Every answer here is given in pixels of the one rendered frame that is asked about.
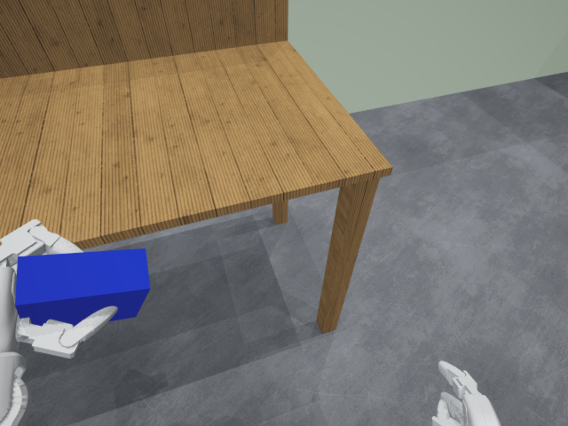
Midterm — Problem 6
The left robot hand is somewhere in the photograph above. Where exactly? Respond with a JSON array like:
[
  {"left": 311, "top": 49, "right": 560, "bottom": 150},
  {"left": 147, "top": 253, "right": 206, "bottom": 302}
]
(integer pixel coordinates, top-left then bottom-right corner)
[{"left": 0, "top": 219, "right": 118, "bottom": 359}]

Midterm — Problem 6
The left robot forearm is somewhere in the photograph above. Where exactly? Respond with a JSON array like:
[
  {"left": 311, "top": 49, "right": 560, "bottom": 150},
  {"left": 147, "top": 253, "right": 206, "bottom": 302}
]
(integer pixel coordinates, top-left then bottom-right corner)
[{"left": 0, "top": 352, "right": 32, "bottom": 426}]

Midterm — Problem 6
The table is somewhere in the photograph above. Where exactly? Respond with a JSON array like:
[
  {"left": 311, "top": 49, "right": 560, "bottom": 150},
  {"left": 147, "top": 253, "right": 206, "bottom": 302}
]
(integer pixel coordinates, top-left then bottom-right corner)
[{"left": 0, "top": 0, "right": 393, "bottom": 334}]

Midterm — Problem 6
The sponge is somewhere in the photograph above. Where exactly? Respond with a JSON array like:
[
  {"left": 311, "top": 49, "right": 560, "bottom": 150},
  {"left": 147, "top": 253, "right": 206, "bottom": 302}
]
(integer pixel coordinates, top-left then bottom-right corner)
[{"left": 15, "top": 248, "right": 150, "bottom": 326}]

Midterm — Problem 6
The right robot hand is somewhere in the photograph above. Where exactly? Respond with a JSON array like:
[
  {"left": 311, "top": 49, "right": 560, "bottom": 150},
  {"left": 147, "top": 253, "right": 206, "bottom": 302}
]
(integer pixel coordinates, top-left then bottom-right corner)
[{"left": 432, "top": 361, "right": 501, "bottom": 426}]

